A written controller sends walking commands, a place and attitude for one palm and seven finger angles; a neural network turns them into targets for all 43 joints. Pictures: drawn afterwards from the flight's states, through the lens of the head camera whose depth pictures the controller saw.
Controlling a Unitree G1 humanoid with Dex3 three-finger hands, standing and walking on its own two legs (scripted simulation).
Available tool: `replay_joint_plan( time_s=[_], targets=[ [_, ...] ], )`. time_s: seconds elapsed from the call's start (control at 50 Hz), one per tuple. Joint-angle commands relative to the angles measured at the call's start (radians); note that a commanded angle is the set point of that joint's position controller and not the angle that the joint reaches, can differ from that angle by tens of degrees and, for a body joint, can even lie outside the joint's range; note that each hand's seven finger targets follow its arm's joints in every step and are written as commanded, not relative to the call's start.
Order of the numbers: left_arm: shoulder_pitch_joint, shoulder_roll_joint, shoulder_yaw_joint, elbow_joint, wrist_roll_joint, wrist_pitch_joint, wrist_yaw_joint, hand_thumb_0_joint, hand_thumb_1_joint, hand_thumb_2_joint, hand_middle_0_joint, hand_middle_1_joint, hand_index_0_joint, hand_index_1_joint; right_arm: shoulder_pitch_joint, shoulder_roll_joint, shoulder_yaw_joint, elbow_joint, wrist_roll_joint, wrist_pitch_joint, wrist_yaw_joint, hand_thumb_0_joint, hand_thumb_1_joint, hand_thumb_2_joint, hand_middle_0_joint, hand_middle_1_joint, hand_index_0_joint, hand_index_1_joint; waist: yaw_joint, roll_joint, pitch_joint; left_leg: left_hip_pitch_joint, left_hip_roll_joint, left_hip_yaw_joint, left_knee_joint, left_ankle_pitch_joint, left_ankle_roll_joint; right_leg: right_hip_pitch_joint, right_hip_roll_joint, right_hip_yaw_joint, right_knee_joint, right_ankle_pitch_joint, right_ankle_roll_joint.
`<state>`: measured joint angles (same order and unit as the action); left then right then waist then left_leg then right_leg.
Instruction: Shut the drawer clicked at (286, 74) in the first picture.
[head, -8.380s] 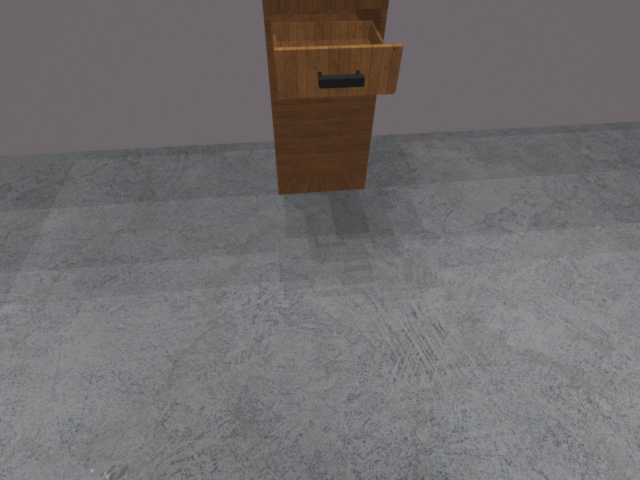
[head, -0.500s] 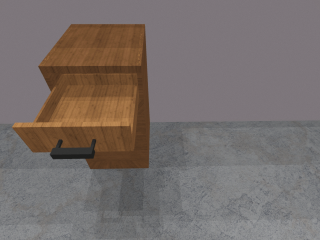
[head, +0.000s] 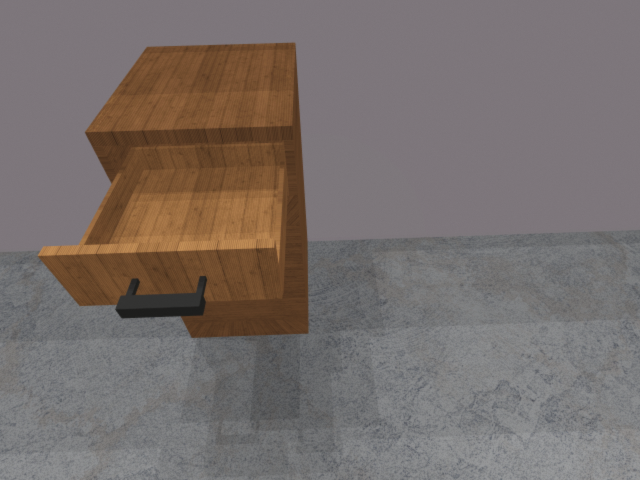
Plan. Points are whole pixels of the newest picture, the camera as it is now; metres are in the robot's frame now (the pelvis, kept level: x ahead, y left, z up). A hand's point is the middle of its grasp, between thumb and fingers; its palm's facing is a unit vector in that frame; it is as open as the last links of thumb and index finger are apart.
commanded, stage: look again from close up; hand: left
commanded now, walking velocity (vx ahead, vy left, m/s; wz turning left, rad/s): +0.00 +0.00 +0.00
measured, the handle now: (165, 294) +0.41 +0.27 -0.04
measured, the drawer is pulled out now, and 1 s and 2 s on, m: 0.30 0.30 0.30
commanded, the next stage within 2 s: shuffle to correct the standing spot in 0.36 s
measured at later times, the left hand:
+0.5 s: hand out of the picture +0.04 +0.20 -0.16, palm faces +0.03 -0.97 -0.22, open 7.3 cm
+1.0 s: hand out of the picture +0.11 +0.21 -0.17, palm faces +0.06 -0.98 -0.21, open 7.3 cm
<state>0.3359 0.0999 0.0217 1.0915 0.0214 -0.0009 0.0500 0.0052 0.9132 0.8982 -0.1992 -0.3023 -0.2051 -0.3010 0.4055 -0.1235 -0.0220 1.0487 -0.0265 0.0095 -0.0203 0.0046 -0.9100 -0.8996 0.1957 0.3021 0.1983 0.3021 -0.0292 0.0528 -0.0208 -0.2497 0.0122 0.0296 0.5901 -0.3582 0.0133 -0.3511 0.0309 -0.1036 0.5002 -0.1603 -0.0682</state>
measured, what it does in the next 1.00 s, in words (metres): lifts its right foot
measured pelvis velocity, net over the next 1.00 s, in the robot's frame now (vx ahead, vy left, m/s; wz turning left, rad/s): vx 0.08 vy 0.03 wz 0.03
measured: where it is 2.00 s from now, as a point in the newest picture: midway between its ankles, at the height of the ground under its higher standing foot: outside the picture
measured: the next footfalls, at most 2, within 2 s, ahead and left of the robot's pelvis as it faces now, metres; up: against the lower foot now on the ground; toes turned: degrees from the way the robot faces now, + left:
right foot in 1.06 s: +0.15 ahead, -0.06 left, +0.00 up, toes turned -1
left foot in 1.36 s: +0.19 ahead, +0.17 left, +0.00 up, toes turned +5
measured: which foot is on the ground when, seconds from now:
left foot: down 0.00-1.00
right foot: down 0.00-0.80, up 0.82-1.00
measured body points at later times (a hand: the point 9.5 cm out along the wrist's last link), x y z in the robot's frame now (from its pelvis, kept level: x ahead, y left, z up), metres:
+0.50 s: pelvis +0.03 +0.02 +0.01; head +0.03 +0.01 +0.46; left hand +0.04 +0.25 -0.14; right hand +0.02 -0.20 -0.16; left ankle -0.02 +0.10 -0.73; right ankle +0.07 -0.08 -0.73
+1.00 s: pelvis +0.08 +0.03 +0.00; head +0.10 +0.02 +0.45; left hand +0.11 +0.26 -0.15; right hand +0.00 -0.17 -0.16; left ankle -0.02 +0.10 -0.73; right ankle +0.11 -0.07 -0.71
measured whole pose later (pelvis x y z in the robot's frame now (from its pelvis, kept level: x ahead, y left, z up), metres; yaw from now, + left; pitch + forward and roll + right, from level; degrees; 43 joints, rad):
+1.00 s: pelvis +0.08 +0.03 +0.00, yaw +2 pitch -1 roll +0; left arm 0.25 0.15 0.04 1.06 0.02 -0.01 0.01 0.02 0.94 0.90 -0.20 -0.30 -0.20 -0.30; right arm 0.44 -0.12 0.02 1.14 -0.03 -0.05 -0.03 0.00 -0.91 -0.90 0.20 0.30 0.20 0.30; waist -0.03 0.04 0.06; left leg -0.02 -0.05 0.03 0.44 -0.39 0.07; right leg -0.37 -0.03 -0.12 0.76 -0.43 -0.06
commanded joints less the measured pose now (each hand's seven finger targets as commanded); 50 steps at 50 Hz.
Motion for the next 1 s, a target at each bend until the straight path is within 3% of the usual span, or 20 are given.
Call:
replay_joint_plan(
  time_s=[0.0,0.02,0.04,0.1,0.14,0.24,0.44,0.5,0.56,0.6,0.66,0.7,0.72,0.74,0.76,0.78,0.82,0.84,0.94,0.98],
  targets=[
    [-0.013,0.102,0.019,-0.077,-0.008,-0.024,0.002,0.000,0.900,0.900,-0.200,-0.300,-0.200,-0.300,0.151,-0.052,0.000,-0.012,-0.003,-0.036,-0.002,0.000,-0.900,-0.900,0.200,0.300,0.200,0.300,-0.012,-0.006,0.074,-0.021,0.079,-0.112,-0.244,-0.017,0.034,-0.059,-0.129,0.170,-0.070,-0.300,-0.009],
    [0.004,0.077,0.012,-0.073,-0.013,-0.023,-0.005,0.000,0.900,0.900,-0.200,-0.300,-0.200,-0.300,0.090,-0.089,-0.003,-0.028,-0.008,-0.041,-0.007,0.000,-0.900,-0.900,0.200,0.300,0.200,0.300,0.019,0.106,0.117,-0.140,0.147,-0.197,-0.330,-0.100,0.056,0.012,-0.087,0.128,-0.027,-0.196,0.010],
    [0.008,0.088,0.007,-0.067,-0.003,-0.023,-0.008,0.000,0.900,0.900,-0.200,-0.300,-0.200,-0.300,0.024,-0.089,-0.001,-0.041,-0.001,-0.046,-0.007,0.000,-0.900,-0.900,0.200,0.300,0.200,0.300,0.040,0.154,0.150,-0.204,0.154,-0.215,-0.381,-0.083,0.061,0.090,-0.077,0.086,0.007,-0.086,0.022],
    [0.020,0.104,0.003,-0.051,-0.005,-0.034,-0.017,0.000,0.900,0.900,-0.200,-0.300,-0.200,-0.300,0.008,-0.098,0.007,-0.044,0.008,-0.060,-0.013,0.000,-0.900,-0.900,0.200,0.300,0.200,0.300,0.051,-0.016,0.153,-0.195,0.113,-0.170,-0.346,0.043,0.049,0.175,-0.099,0.125,-0.033,0.015,0.016],
    [0.013,0.109,0.001,-0.048,-0.012,-0.036,-0.017,0.000,0.900,0.900,-0.200,-0.300,-0.200,-0.300,0.022,-0.116,0.010,-0.028,0.009,-0.063,-0.015,0.000,-0.900,-0.900,0.200,0.300,0.200,0.300,0.038,-0.057,0.148,-0.137,0.103,-0.151,-0.336,0.100,0.039,0.169,-0.111,0.138,-0.049,0.036,0.015],
    [-0.004,0.119,-0.001,-0.054,-0.014,-0.036,-0.012,0.000,0.900,0.900,-0.200,-0.300,-0.200,-0.300,0.015,-0.130,0.018,-0.005,0.009,-0.064,-0.019,0.000,-0.900,-0.900,0.200,0.300,0.200,0.300,0.028,-0.057,0.116,-0.035,0.093,-0.114,-0.305,0.260,0.027,0.178,-0.124,0.140,-0.052,0.099,0.016],
    [-0.015,0.138,-0.003,-0.040,-0.015,-0.034,-0.011,0.000,0.900,0.900,-0.200,-0.300,-0.200,-0.300,-0.034,-0.139,0.026,0.034,0.011,-0.058,-0.020,0.000,-0.900,-0.900,0.200,0.300,0.200,0.300,0.023,-0.053,0.075,0.033,0.089,-0.089,-0.290,0.296,0.021,0.217,-0.140,0.153,-0.061,0.151,0.013],
    [0.006,0.139,-0.001,-0.032,-0.009,-0.030,-0.012,0.000,0.900,0.900,-0.200,-0.300,-0.200,-0.300,-0.030,-0.123,0.032,0.050,0.007,-0.045,-0.013,0.000,-0.900,-0.900,0.200,0.300,0.200,0.300,0.029,-0.062,0.067,0.008,0.070,-0.081,-0.263,0.104,0.028,0.226,-0.151,0.156,-0.059,-0.003,0.006],
    [0.013,0.162,0.011,-0.041,-0.004,-0.025,-0.018,0.000,0.900,0.900,-0.200,-0.300,-0.200,-0.300,-0.035,-0.122,0.031,0.039,0.003,-0.032,-0.007,0.000,-0.900,-0.900,0.200,0.300,0.200,0.300,0.034,-0.081,0.135,-0.081,0.032,-0.063,-0.207,-0.062,0.032,0.178,-0.188,0.220,-0.110,-0.250,-0.020],
    [0.030,0.190,0.025,-0.046,-0.003,-0.023,-0.018,0.000,0.900,0.900,-0.200,-0.300,-0.200,-0.300,-0.028,-0.111,0.030,0.034,-0.001,-0.025,-0.005,0.000,-0.900,-0.900,0.200,0.300,0.200,0.300,0.037,-0.153,0.140,-0.112,-0.003,-0.028,-0.131,-0.083,0.025,0.173,-0.236,0.282,-0.175,-0.369,-0.052],
    [0.046,0.202,0.039,-0.051,-0.002,-0.026,-0.014,0.000,0.900,0.900,-0.200,-0.300,-0.200,-0.300,0.000,-0.088,0.029,0.038,0.001,-0.029,-0.003,0.000,-0.900,-0.900,0.200,0.300,0.200,0.300,0.030,-0.181,0.134,-0.074,-0.008,0.003,-0.048,-0.059,0.020,0.119,-0.310,0.362,-0.240,-0.428,-0.098],
    [0.015,0.193,0.040,-0.067,-0.001,-0.024,-0.014,0.000,0.900,0.900,-0.200,-0.300,-0.200,-0.300,0.038,-0.074,0.029,0.053,0.001,-0.032,0.001,0.000,-0.900,-0.900,0.200,0.300,0.200,0.300,0.010,-0.139,0.142,0.011,-0.002,-0.002,-0.133,-0.040,0.025,0.050,-0.268,0.290,-0.195,-0.389,-0.086],
    [-0.005,0.169,0.036,-0.071,-0.003,-0.023,-0.018,0.000,0.900,0.900,-0.200,-0.300,-0.200,-0.300,0.069,-0.077,0.030,0.067,0.001,-0.038,0.001,0.000,-0.900,-0.900,0.200,0.300,0.200,0.300,-0.001,-0.074,0.154,0.041,0.009,-0.024,-0.182,-0.020,0.032,0.020,-0.219,0.220,-0.125,-0.350,-0.064],
    [-0.023,0.141,0.029,-0.075,-0.003,-0.022,-0.022,0.000,0.900,0.900,-0.200,-0.300,-0.200,-0.300,0.101,-0.093,0.027,0.079,-0.001,-0.045,0.000,0.000,-0.900,-0.900,0.200,0.300,0.200,0.300,-0.010,0.023,0.156,0.056,0.063,-0.103,-0.240,0.029,0.053,0.001,-0.147,0.133,-0.013,-0.293,-0.034],
    [-0.038,0.104,0.018,-0.086,-0.002,-0.024,-0.027,0.000,0.900,0.900,-0.200,-0.300,-0.200,-0.300,0.127,-0.130,0.020,0.089,-0.002,-0.051,-0.005,0.000,-0.900,-0.900,0.200,0.300,0.200,0.300,-0.019,0.168,0.153,0.107,0.166,-0.234,-0.308,0.126,0.099,-0.055,-0.070,0.020,0.149,-0.221,0.001],
    [-0.079,0.093,0.009,-0.105,0.006,-0.030,-0.027,0.000,0.900,0.900,-0.200,-0.300,-0.200,-0.300,0.143,-0.145,0.017,0.091,-0.002,-0.054,-0.014,0.000,-0.900,-0.900,0.200,0.300,0.200,0.300,-0.029,0.205,0.181,0.174,0.234,-0.321,-0.325,0.338,0.152,-0.159,-0.038,-0.015,0.253,-0.285,0.017],
    [-0.113,0.100,0.010,-0.114,0.004,-0.040,-0.027,0.000,0.900,0.900,-0.200,-0.300,-0.200,-0.300,0.170,-0.128,0.024,0.095,-0.004,-0.063,-0.024,0.000,-0.900,-0.900,0.200,0.300,0.200,0.300,-0.035,0.131,0.161,0.306,0.274,-0.323,-0.258,0.750,0.222,-0.276,-0.064,0.023,0.384,-0.392,0.015],
    [-0.126,0.094,0.014,-0.114,-0.002,-0.042,-0.031,0.000,0.900,0.900,-0.200,-0.300,-0.200,-0.300,0.161,-0.131,0.025,0.086,-0.005,-0.067,-0.025,0.000,-0.900,-0.900,0.200,0.300,0.200,0.300,-0.029,0.088,0.156,0.312,0.270,-0.293,-0.237,0.836,0.229,-0.267,-0.076,0.028,0.393,-0.396,0.012],
    [-0.113,0.063,0.018,-0.114,-0.006,-0.038,-0.044,0.000,0.900,0.900,-0.200,-0.300,-0.200,-0.300,0.104,-0.149,0.017,0.072,0.000,-0.070,-0.025,0.000,-0.900,-0.900,0.200,0.300,0.200,0.300,0.018,0.056,0.131,0.201,0.188,-0.154,-0.222,0.820,0.179,-0.063,-0.045,-0.034,0.241,-0.262,0.009],
    [-0.007,0.076,0.025,-0.088,-0.005,-0.044,-0.042,0.000,0.900,0.900,-0.200,-0.300,-0.200,-0.300,0.081,-0.150,0.013,0.068,0.012,-0.069,-0.023,0.000,-0.900,-0.900,0.200,0.300,0.200,0.300,0.074,0.029,0.093,0.112,0.148,-0.099,-0.119,0.795,0.143,0.141,-0.029,-0.039,0.090,-0.108,0.005]
  ],
)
